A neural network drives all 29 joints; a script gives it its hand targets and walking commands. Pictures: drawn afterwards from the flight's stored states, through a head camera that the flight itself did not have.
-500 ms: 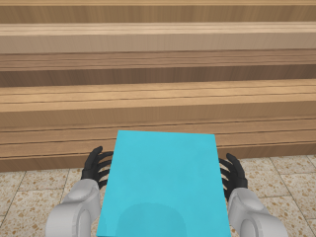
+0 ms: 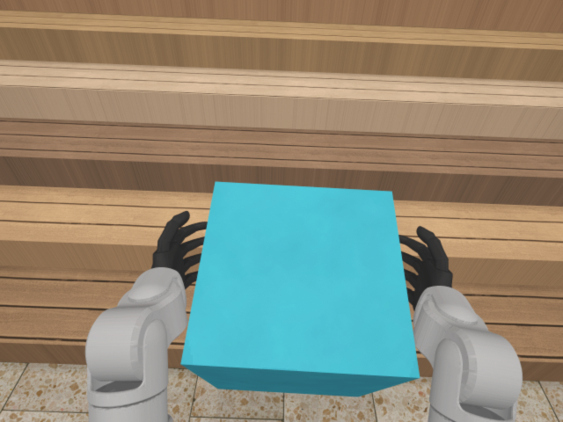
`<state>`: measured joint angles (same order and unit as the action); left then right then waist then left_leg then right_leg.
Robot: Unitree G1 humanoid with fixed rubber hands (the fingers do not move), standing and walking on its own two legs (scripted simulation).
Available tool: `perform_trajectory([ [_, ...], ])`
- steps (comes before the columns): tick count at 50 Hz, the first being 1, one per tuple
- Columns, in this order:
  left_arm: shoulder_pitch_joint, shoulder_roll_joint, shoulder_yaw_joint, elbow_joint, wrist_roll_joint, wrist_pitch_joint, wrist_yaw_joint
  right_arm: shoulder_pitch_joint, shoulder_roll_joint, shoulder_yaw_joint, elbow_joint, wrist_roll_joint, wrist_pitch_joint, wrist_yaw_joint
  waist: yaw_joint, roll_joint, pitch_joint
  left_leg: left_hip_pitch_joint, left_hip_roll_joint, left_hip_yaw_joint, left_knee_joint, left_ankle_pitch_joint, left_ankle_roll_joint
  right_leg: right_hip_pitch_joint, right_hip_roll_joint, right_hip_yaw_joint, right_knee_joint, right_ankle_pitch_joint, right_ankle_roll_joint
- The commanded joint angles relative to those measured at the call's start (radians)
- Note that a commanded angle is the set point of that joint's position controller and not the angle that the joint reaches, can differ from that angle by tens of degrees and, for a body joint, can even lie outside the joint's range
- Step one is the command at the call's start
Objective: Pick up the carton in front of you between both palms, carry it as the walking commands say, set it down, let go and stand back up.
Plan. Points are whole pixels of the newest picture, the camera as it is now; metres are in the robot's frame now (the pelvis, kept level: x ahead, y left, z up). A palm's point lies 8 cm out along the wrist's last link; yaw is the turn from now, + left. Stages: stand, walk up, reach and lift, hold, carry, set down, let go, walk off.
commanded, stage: carry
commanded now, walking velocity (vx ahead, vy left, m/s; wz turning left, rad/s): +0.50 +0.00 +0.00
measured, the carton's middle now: (294, 301) +0.28 +0.01 +0.08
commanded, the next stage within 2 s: none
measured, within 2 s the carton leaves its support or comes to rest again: neither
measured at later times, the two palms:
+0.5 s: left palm (224, 113) +0.67 +0.18 +0.14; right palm (375, 124) +0.67 -0.13 +0.14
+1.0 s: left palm (247, 34) +0.99 +0.18 +0.20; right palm (365, 45) +0.95 -0.13 +0.21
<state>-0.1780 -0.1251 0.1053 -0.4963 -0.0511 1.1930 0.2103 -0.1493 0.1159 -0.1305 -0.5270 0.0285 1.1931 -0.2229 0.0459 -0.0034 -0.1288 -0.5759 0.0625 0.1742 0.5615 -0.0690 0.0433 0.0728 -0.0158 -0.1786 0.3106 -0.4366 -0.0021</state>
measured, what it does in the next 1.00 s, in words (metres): climbs: left foot, then right foot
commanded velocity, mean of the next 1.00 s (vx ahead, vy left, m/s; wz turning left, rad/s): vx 0.50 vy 0.00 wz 0.00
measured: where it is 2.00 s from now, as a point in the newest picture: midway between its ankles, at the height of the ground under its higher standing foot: (277, 158)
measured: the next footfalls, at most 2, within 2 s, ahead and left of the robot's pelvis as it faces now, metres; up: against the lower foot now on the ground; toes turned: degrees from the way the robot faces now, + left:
left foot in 0.04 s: +0.21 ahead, +0.09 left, +0.00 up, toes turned +9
right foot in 0.46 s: +0.42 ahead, -0.07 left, +0.00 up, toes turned -5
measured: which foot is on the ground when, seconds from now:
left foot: up 0.00-0.02, down 0.04-0.50, up 0.52-0.84, down 0.86-1.00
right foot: down 0.00-0.06, up 0.08-0.44, down 0.46-0.88, up 0.90-1.00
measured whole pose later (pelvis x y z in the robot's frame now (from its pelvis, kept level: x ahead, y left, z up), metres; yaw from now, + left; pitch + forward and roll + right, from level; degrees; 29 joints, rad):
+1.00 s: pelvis +0.63 +0.07 +0.11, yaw +0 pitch +4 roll +3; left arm -0.48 -0.15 0.35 -0.24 0.02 1.04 0.20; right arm -0.52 0.15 -0.22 -0.21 0.03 1.06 -0.24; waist -0.17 -0.03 0.10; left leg -0.59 -0.05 0.18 0.89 -0.37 0.10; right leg -0.63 0.07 0.12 1.78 -0.23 -0.07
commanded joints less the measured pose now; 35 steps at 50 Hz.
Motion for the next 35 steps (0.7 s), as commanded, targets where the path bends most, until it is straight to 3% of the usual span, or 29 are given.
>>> perform_trajectory([
  [1,-0.525,-0.404,-0.477,-0.047,-0.166,-0.019,0.018,-0.517,0.404,0.454,0.014,0.157,-0.017,-0.014,-0.071,-0.091,-0.131,0.322,-0.119,0.107,-0.048,-0.09,0.03,-0.093,-0.155,-0.025,0.295,0.829,-0.084],
  [2,-0.572,-0.399,-0.467,-0.033,-0.165,-0.02,0.026,-0.537,0.403,0.434,0.041,0.152,-0.018,-0.018,-0.122,-0.016,-0.235,0.555,-0.036,-0.008,-0.035,-0.153,0.036,-0.242,-0.132,-0.02,0.524,0.641,-0.058],
  [3,-0.606,-0.424,-0.458,-0.029,-0.171,-0.019,0.031,-0.574,0.381,0.417,0.056,0.151,-0.024,-0.028,-0.114,0.228,-0.356,0.773,0.261,-0.533,-0.145,-0.373,0.168,-0.537,-0.012,-0.004,0.874,0.341,-0.013],
  [4,-0.648,-0.43,-0.451,-0.016,-0.177,-0.024,0.035,-0.597,0.42,0.425,0.078,0.163,-0.03,-0.029,-0.116,0.322,-0.342,0.817,0.318,-0.775,-0.29,-0.325,0.217,-0.743,0.076,0.11,1.045,-0.039,-0.02],
  [5,-0.697,-0.47,-0.447,0.004,-0.18,-0.03,0.037,-0.653,0.446,0.424,0.068,0.175,-0.037,-0.023,-0.112,0.259,-0.327,0.787,0.303,-0.671,-0.255,-0.222,0.213,-0.791,0.012,0.188,1.136,-0.02,-0.055],
  [7,-0.751,-0.536,-0.416,0.063,-0.162,-0.049,0.03,-0.765,0.53,0.459,0.061,0.198,-0.058,-0.005,-0.108,0.05,-0.305,0.66,0.263,-0.494,-0.214,-0.024,0.169,-0.779,-0.055,0.21,1.059,0.086,-0.078],
  [9,-0.802,-0.577,-0.403,0.112,-0.134,-0.074,0.019,-0.865,0.585,0.48,0.076,0.199,-0.083,0.011,-0.079,0.07,-0.317,0.597,0.233,-0.387,-0.229,0.025,0.137,-0.732,-0.075,0.193,0.965,0.14,-0.066],
  [10,-0.821,-0.589,-0.405,0.137,-0.123,-0.085,0.015,-0.897,0.602,0.488,0.091,0.205,-0.095,0.019,-0.076,0.09,-0.324,0.593,0.224,-0.355,-0.231,0.061,0.14,-0.729,-0.069,0.178,0.936,0.144,-0.06],
  [13,-0.878,-0.592,-0.396,0.202,-0.09,-0.115,0.02,-0.958,0.61,0.488,0.153,0.211,-0.12,0.028,-0.083,0.1,-0.321,0.648,0.202,-0.272,-0.223,0.192,0.156,-0.796,-0.062,0.146,0.817,0.174,-0.043],
  [16,-0.912,-0.589,-0.383,0.252,-0.079,-0.129,0.025,-0.965,0.606,0.458,0.225,0.188,-0.134,0.021,-0.094,0.115,-0.305,0.693,0.158,-0.187,-0.187,0.349,0.149,-0.819,-0.043,0.105,0.653,0.226,-0.036],
  [18,-0.929,-0.595,-0.38,0.272,-0.083,-0.132,0.025,-0.96,0.607,0.437,0.262,0.169,-0.138,0.014,-0.105,0.123,-0.282,0.695,0.122,-0.139,-0.162,0.426,0.137,-0.781,-0.017,0.07,0.502,0.274,-0.04],
  [19,-0.936,-0.597,-0.376,0.277,-0.087,-0.131,0.023,-0.956,0.605,0.425,0.271,0.159,-0.14,0.011,-0.108,0.165,-0.299,0.708,0.126,-0.119,-0.128,0.458,0.146,-0.745,0.002,0.046,0.499,0.293,-0.049],
  [20,-0.939,-0.601,-0.376,0.284,-0.091,-0.129,0.021,-0.951,0.607,0.42,0.282,0.154,-0.138,0.009,-0.111,0.155,-0.291,0.716,0.129,-0.113,-0.102,0.514,0.151,-0.741,0.012,0.036,0.459,0.298,-0.057],
  [21,-0.936,-0.606,-0.374,0.293,-0.088,-0.125,0.019,-0.962,0.615,0.416,0.284,0.148,-0.136,0.008,-0.104,0.149,-0.311,0.741,0.13,-0.099,-0.022,0.681,0.146,-0.709,0.05,-0.009,0.434,0.274,-0.066],
  [22,-0.923,-0.605,-0.368,0.304,-0.085,-0.121,0.016,-0.954,0.614,0.414,0.291,0.141,-0.131,0.008,-0.075,0.161,-0.341,0.723,0.121,-0.064,0.055,0.855,0.134,-0.624,0.08,-0.029,0.383,0.298,-0.081],
  [23,-0.915,-0.61,-0.365,0.307,-0.082,-0.117,0.011,-0.946,0.616,0.413,0.295,0.135,-0.126,0.007,-0.021,0.147,-0.372,0.684,0.107,-0.019,0.177,0.905,0.104,-0.483,0.097,-0.043,0.247,0.388,-0.084],
  [24,-0.901,-0.616,-0.36,0.308,-0.079,-0.114,0.005,-0.943,0.625,0.413,0.295,0.129,-0.122,0.007,0.053,0.083,-0.407,0.574,0.077,0.022,0.367,0.764,0.062,-0.249,0.088,-0.05,0.071,0.552,-0.079],
  [25,-0.895,-0.631,-0.359,0.321,-0.073,-0.115,0.0,-0.983,0.639,0.417,0.284,0.123,-0.116,0.011,0.082,-0.073,-0.434,0.281,-0.001,-0.009,0.569,0.307,-0.013,0.092,-0.088,0.177,0.132,0.966,-0.126],
  [26,-0.864,-0.629,-0.354,0.348,-0.075,-0.109,-0.004,-0.954,0.657,0.421,0.315,0.116,-0.107,0.013,0.041,-0.259,-0.392,-0.095,-0.12,-0.063,0.777,-0.376,-0.028,0.326,-0.292,0.481,0.221,1.541,-0.221],
  [27,-0.866,-0.632,-0.366,0.342,-0.083,-0.105,-0.007,-0.93,0.648,0.396,0.341,0.105,-0.107,0.013,0.075,-0.278,-0.447,-0.239,-0.124,-0.127,0.978,-0.437,-0.016,0.428,-0.345,0.522,0.229,1.555,-0.314],
  [28,-0.895,-0.652,-0.389,0.318,-0.095,-0.111,-0.008,-0.936,0.664,0.39,0.329,0.1,-0.111,0.015,0.083,-0.223,-0.49,-0.351,-0.112,-0.173,1.113,-0.411,-0.003,0.454,-0.371,0.605,0.186,1.194,-0.371],
  [29,-0.927,-0.701,-0.427,0.265,-0.124,-0.12,-0.015,-0.953,0.671,0.388,0.297,0.1,-0.119,0.016,0.083,-0.127,-0.44,-0.432,-0.072,-0.184,1.153,-0.39,0.018,0.382,-0.355,0.611,0.137,0.897,-0.353],
  [30,-0.977,-0.74,-0.455,0.221,-0.148,-0.129,-0.024,-0.98,0.686,0.379,0.285,0.087,-0.129,0.015,0.073,-0.071,-0.391,-0.495,-0.061,-0.179,1.177,-0.392,0.032,0.34,-0.32,0.576,0.114,0.738,-0.309],
  [32,-1.048,-0.774,-0.51,0.155,-0.208,-0.15,-0.045,-0.976,0.688,0.37,0.273,0.062,-0.153,0.01,0.054,-0.018,-0.353,-0.535,-0.047,-0.16,1.196,-0.393,0.048,0.274,-0.295,0.488,0.104,0.649,-0.255],
  [33,-1.059,-0.767,-0.528,0.127,-0.231,-0.162,-0.053,-0.961,0.682,0.375,0.261,0.052,-0.163,0.006,0.071,-0.058,-0.348,-0.596,-0.061,-0.131,1.316,-0.434,0.061,0.279,-0.298,0.482,0.085,0.602,-0.272],
  [35,-1.053,-0.732,-0.54,0.1,-0.261,-0.179,-0.054,-0.965,0.659,0.386,0.236,0.051,-0.178,-0.004,0.087,-0.09,-0.312,-0.788,-0.039,-0.152,1.486,-0.541,0.078,0.333,-0.321,0.494,0.076,0.538,-0.286],
])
